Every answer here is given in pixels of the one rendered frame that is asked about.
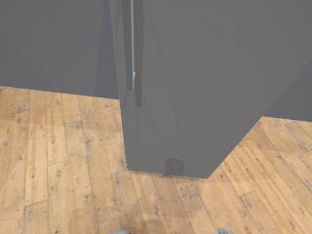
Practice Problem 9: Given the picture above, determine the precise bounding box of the handle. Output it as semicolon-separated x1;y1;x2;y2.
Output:
121;0;136;91

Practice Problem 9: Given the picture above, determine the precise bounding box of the fridge door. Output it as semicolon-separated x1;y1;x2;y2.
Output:
112;0;312;179

